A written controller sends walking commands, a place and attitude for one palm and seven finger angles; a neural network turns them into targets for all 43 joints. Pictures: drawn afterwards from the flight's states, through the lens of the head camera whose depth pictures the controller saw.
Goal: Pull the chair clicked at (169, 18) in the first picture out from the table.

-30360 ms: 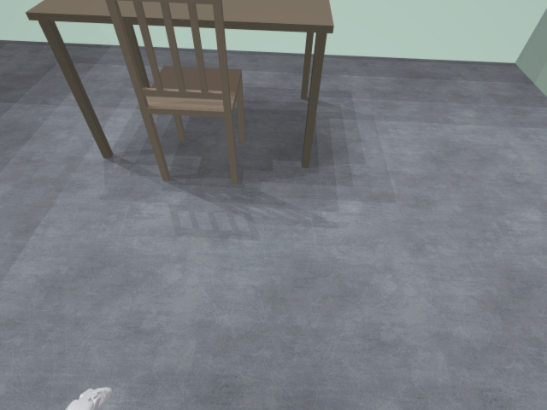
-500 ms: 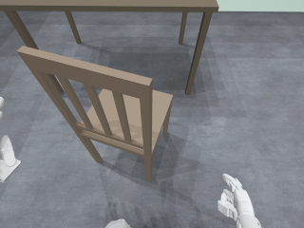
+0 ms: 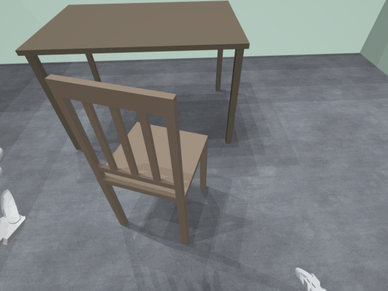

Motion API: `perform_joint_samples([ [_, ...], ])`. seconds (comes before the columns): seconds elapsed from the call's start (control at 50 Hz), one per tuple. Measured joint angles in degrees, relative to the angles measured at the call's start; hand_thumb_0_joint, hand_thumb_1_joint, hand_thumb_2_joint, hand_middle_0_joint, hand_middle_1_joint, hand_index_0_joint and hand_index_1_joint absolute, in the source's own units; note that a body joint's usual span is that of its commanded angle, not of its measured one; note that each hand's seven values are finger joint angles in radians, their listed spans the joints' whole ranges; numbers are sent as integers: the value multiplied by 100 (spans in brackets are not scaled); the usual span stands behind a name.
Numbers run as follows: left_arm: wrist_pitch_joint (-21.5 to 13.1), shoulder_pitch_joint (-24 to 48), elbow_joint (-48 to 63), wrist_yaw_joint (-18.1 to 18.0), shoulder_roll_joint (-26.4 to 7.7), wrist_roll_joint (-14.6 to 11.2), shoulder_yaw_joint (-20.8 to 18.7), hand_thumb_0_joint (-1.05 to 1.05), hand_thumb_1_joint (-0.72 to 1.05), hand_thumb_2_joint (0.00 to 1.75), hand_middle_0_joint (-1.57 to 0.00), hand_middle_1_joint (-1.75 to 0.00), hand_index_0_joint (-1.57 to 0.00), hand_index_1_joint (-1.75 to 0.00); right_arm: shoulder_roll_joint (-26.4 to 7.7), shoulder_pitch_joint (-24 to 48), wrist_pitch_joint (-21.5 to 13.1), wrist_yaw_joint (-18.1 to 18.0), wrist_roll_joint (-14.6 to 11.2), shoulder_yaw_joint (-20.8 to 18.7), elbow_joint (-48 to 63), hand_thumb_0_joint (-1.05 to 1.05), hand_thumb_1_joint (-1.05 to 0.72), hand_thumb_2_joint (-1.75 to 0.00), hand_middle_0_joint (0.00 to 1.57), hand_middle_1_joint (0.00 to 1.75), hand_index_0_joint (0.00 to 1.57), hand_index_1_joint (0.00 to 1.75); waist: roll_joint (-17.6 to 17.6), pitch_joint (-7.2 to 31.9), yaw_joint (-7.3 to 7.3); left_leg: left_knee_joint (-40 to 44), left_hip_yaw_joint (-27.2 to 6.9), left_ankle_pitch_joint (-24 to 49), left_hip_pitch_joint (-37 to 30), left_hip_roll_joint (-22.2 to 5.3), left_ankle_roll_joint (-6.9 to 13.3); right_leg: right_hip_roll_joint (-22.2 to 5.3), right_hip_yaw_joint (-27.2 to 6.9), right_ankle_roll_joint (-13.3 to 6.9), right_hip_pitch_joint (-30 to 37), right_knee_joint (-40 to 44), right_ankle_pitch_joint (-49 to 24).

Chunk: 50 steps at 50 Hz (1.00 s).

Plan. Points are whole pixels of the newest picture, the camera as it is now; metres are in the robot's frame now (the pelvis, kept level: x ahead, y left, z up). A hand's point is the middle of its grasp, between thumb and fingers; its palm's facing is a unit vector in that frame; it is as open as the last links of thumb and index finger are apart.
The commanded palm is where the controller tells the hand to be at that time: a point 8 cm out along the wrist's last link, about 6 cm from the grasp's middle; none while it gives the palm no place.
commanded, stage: stop stepping back and stand still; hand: left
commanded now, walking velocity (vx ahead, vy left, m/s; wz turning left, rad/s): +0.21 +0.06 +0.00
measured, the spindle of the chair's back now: (125, 144) +0.58 +0.27 -0.09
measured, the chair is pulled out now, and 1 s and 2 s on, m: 0.53 0.53 0.53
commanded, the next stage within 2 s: let the arm hang, fingers relaxed in 0.50 s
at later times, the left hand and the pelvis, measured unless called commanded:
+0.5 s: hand (11, 254) +0.14 +0.27 +0.14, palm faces +0.50 -0.76 -0.42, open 7.4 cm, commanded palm +0.09 +0.29 +0.17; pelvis -0.04 -0.01 +0.00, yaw +2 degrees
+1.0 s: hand out of the picture +0.01 +0.19 -0.17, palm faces +0.10 -0.97 -0.21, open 6.9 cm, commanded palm none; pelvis -0.02 +0.00 -0.01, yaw +5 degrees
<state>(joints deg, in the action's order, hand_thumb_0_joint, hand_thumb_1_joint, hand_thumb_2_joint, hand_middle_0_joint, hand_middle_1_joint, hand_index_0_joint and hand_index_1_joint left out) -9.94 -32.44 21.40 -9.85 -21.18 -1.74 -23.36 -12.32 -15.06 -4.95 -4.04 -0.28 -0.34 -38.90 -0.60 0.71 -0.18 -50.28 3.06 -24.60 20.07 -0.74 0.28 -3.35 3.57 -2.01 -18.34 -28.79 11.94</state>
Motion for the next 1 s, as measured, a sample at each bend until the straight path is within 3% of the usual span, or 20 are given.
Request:
perform_joint_samples([
  [0.1, 18, 297, 210, -40, 0, 82, 163, 1, 89, 90, -21, -30, -22, -30, -218, -209, -147, -55, 105, -94, 104, 2, -90, -89, 21, 30, 21, 30, -64, 137, -199, 2179, 25, 88, -1094, -20, 257, 43, 315, 53, -283, -52, -100],
  [0.12, -28, 361, 324, -41, -63, 95, 148, 1, 89, 90, -21, -30, -22, -30, -185, -161, -178, -53, 119, -130, 93, 2, -90, -89, 21, 30, 21, 30, -205, 29, -211, 2337, 40, 490, -1133, 31, 226, 11, 245, 80, -394, -314, 133],
  [0.16, -93, 296, 505, -7, -158, 147, 80, 1, 89, 90, -21, -30, -22, -30, -93, -153, -232, -9, 105, -187, 155, 2, -90, -89, 21, 30, 21, 30, -388, -91, -186, 2283, 141, 778, -1162, 74, 107, 69, 39, 170, -682, -1408, 851],
  [0.22, -216, 15, 586, 84, -300, 167, -27, 1, 89, 90, -21, -30, -22, -30, 8, -330, -353, 64, 42, -276, 213, 2, -90, -89, 20, 30, 20, 30, -211, 89, -324, 2233, -1, 784, -1069, -24, 99, 260, 24, 201, -868, -2892, 1027],
  [0.26, -308, -97, 592, 108, -388, 134, -124, 1, 89, 90, -21, -30, -22, -30, 14, -408, -350, 82, -7, -258, 175, 2, -90, -89, 20, 30, 20, 30, -12, 189, -278, 2190, -90, 787, -972, -113, 37, 281, 116, 167, -559, -2480, 1112],
  [0.34, -445, -133, 420, 78, -549, 84, -493, 1, 89, 90, -21, -30, -22, -30, 47, -324, -265, 67, -33, -122, 133, 2, -90, -89, 20, 30, 20, 30, 170, 186, -10, 1545, -19, 498, -559, -187, -87, 210, 160, 124, 379, -431, 809],
  [0.36, -457, 25, 257, 85, -440, 95, -460, 1, 89, 90, -21, -30, -22, -30, 10, -223, -229, 68, -40, -124, 66, 2, -90, -89, 20, 30, 20, 30, 373, 91, 34, 1206, -119, 281, -408, -277, 0, 322, 229, 77, 390, -395, 618],
  [0.4, -399, 354, -73, 97, -191, 72, -267, 1, 89, 90, -21, -30, -22, -30, -18, -57, -126, 97, -55, -147, -116, 2, -90, -89, 20, 30, 20, 30, 569, -45, 73, 249, -314, -8, -33, -177, 70, 383, 336, 5, 433, -423, 542],
  [0.46, -270, 510, -377, 107, 177, 26, 14, 1, 89, 90, -21, -30, -21, -30, 26, 47, -8, 193, -63, -106, -225, 2, -90, -89, 21, 30, 21, 30, 398, -109, 150, -400, -171, 209, 227, 43, 68, 273, 256, -5, 619, -157, 436],
  [0.54, -146, 327, -61, 79, 306, 42, 245, 1, 89, 90, -21, -30, -21, -30, 113, 126, -45, 155, 6, 16, 15, 2, -90, -89, 21, 30, 21, 30, 15, -228, 83, 1099, 7, 542, -178, -20, 163, 195, 178, 24, 731, 41, 343],
  [0.6, -181, 304, 582, 54, 126, 39, 315, 1, 89, 90, -21, -30, -21, -30, 57, 215, -200, 75, 48, -23, 238, 2, -90, -89, 21, 30, 21, 30, -51, -434, 32, 2116, -95, 1191, -557, -122, 146, 266, 248, 77, 693, -196, 490],
  [0.64, -207, 740, 26, 274, 29, 245, 584, 1, 89, 90, -21, -30, -21, -30, -55, 301, -222, 274, 99, -145, 138, 2, -90, -89, 21, 30, 21, 30, -34, -332, 34, 1865, -129, 1232, -252, -53, 83, 198, 128, 172, 257, -905, 837],
  [0.7, 579, 1471, -1868, 631, 309, 356, 1201, 0, 90, 90, -20, -30, -21, -30, -245, 433, 132, 407, 205, -193, -50, 1, -90, -89, 21, 30, 21, 30, 231, -61, -103, 1754, -262, 1150, 62, 67, 114, 185, -187, 250, -288, -1892, 1642],
  [0.74, 982, 1757, -3177, 778, 526, 386, 1541, 0, 90, 90, -20, -30, -20, -30, -240, 499, 286, 433, 258, -146, -150, 1, -90, -89, 20, 30, 21, 30, 271, -51, -155, 1737, -253, 1143, 103, 140, 128, 121, -267, 273, -232, -1589, 1478],
  [0.78, 1163, 1824, -4217, 862, 641, 391, 1842, 0, 91, 90, -20, -30, -20, -30, -100, 524, 372, 452, 239, -44, -240, 1, -90, -89, 20, 30, 20, 30, 48, -141, -135, 1615, -103, 1057, 94, 231, 95, 29, -358, 265, 56, -753, 641],
  [0.86, 1351, 1678, -5980, 969, 1119, 350, 2419, 1, 91, 90, -20, -30, -20, -30, 109, 363, 510, 480, 173, 39, -588, 1, -91, -89, 20, 30, 21, 30, 11, -367, -252, 1629, -198, 981, -125, 136, 11, 124, -253, 270, 326, -660, 758],
  [0.9, 1283, 1572, -6437, 870, 1270, 207, 2321, -1, 95, 90, -20, -30, -21, -30, 206, 183, 556, 470, 173, 70, -817, 1, -91, -89, 20, 30, 20, 30, -46, -406, -208, 1732, -253, 1008, -190, 102, 7, 165, -198, 256, 436, -493, 756],
  [1.0, 1164, 1572, -7163, 822, 1015, 232, 2237, -4, 100, 90, -21, -30, -21, -30, 219, -121, 594, 364, 167, 20, -1407, 1, -93, -89, 21, 30, 21, 30, -17, -530, -20, 2028, -319, 1137, -376, 44, -9, 236, -130, 226, 701, -43, 544],
])
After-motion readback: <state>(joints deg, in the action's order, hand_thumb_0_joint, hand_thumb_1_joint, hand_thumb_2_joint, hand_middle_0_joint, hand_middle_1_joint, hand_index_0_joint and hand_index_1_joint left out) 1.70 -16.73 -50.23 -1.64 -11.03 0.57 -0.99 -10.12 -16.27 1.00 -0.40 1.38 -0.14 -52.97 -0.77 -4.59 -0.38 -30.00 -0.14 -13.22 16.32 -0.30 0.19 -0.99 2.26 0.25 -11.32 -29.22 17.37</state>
